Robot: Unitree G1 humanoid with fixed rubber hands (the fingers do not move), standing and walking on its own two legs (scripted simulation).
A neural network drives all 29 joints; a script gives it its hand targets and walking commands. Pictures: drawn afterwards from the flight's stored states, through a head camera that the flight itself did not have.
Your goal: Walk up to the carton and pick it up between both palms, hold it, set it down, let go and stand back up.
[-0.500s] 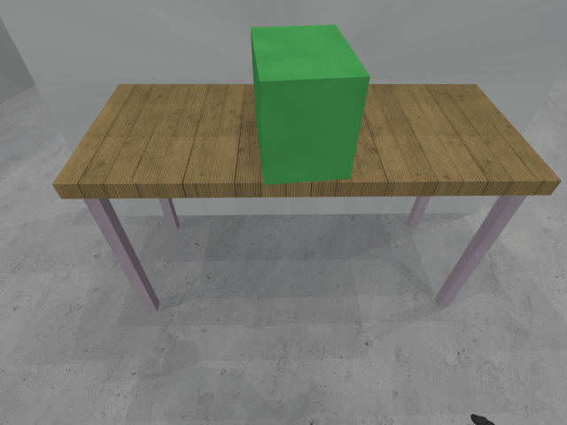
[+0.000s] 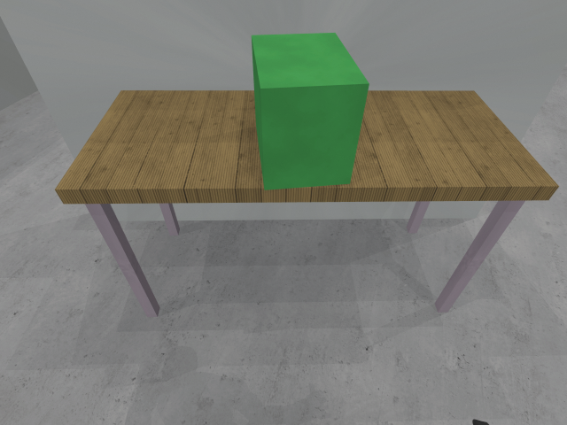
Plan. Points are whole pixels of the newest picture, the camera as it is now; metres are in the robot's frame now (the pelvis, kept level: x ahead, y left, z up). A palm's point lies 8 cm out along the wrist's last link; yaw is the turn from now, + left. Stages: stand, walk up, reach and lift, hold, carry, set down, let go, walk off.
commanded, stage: stand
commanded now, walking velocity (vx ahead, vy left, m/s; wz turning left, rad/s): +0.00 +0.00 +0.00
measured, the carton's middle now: (300, 109) +0.84 -0.04 +0.05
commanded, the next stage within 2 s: none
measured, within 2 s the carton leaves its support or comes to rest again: neither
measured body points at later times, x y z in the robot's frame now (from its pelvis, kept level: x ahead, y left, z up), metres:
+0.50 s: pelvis +0.00 +0.00 +0.00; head -0.01 +0.00 +0.45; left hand +0.11 +0.28 -0.11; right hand +0.11 -0.31 -0.11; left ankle +0.04 +0.12 -0.73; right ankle +0.03 -0.12 -0.73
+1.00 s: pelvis +0.00 +0.00 +0.00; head -0.01 +0.00 +0.45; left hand +0.11 +0.28 -0.11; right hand +0.11 -0.31 -0.11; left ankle +0.04 +0.12 -0.73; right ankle +0.03 -0.12 -0.73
